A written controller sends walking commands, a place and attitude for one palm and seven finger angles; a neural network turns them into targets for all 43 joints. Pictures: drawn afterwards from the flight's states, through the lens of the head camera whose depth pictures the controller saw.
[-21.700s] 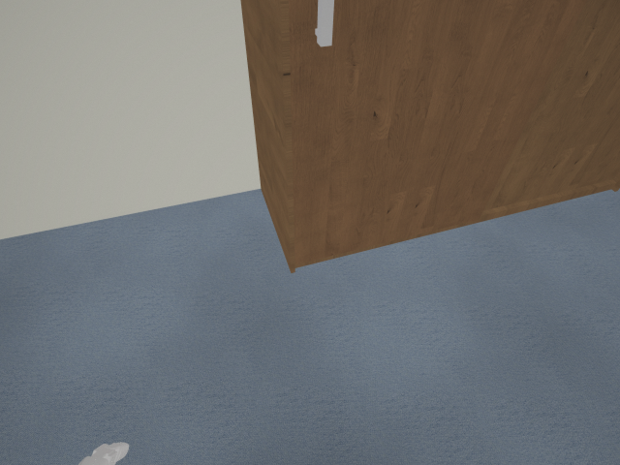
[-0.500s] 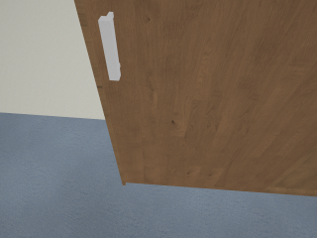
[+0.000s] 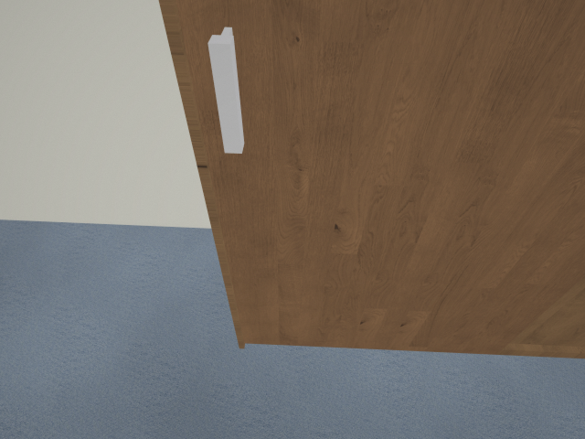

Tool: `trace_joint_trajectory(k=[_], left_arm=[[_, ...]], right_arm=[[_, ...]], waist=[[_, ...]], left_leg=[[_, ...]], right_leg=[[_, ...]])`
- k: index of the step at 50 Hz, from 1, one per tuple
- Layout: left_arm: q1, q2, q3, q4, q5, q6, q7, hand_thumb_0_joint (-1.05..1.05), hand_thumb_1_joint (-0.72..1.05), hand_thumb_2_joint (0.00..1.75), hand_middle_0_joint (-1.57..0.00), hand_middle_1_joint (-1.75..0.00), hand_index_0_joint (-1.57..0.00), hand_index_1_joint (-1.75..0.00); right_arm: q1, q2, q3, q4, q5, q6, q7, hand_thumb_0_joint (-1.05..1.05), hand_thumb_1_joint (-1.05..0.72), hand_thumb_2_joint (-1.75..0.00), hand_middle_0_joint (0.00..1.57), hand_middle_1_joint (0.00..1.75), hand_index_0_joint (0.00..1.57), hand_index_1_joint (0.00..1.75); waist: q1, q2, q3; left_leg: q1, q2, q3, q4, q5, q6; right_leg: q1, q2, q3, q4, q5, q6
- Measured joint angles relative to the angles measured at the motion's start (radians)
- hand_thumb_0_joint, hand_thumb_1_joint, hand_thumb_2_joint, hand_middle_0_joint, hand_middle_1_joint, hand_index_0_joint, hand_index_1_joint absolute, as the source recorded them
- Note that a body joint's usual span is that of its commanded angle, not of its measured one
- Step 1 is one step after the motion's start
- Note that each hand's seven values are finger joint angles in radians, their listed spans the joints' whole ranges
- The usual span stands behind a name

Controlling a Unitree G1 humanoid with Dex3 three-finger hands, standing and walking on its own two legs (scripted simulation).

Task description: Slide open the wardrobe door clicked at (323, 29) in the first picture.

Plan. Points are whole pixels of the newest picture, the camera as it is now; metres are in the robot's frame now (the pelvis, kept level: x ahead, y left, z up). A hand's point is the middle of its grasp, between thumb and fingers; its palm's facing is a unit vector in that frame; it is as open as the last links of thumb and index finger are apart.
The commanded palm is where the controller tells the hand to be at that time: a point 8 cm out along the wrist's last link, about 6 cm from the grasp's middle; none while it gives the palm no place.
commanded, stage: come to a stop and stand still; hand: left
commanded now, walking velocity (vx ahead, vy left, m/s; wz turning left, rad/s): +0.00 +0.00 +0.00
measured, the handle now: (231, 92) +0.52 +0.13 +0.22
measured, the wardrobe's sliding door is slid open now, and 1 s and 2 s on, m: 0.00 0.00 0.00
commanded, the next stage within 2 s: look again from close up in 0.16 s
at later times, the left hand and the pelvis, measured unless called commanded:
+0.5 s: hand out of the picture +0.00 +0.18 -0.17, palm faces +0.00 -0.98 -0.22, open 7.4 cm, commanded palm none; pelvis +0.00 -0.01 +0.00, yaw +0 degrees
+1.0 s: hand out of the picture +0.03 +0.17 -0.17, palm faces +0.00 -0.97 -0.23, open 7.4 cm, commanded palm none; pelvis +0.01 -0.03 +0.01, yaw +0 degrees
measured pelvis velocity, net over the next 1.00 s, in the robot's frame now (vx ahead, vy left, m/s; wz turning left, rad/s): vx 0.01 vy -0.03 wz -0.01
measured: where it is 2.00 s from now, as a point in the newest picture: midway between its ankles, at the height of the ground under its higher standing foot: outside the picture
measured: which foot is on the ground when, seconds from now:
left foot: down 0.00-1.00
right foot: down 0.00-1.00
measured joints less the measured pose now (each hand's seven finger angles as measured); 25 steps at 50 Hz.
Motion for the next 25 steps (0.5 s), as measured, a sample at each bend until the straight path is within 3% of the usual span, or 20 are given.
trace_joint_trajectory(k=[25], left_arm=[[0.008,0.007,-0.014,0.036,0.001,0.004,-0.015,0.01,0.91,0.90,-0.20,-0.30,-0.20,-0.30]], right_arm=[[-0.068,-0.019,0.004,0.023,0.007,-0.003,0.007,0.00,-0.90,-0.90,0.20,0.30,0.20,0.30]], waist=[[0.015,-0.011,0.025]], left_leg=[[0.033,0.007,0.003,-0.063,0.027,-0.014]], right_leg=[[0.024,0.010,0.002,-0.051,0.022,-0.005]])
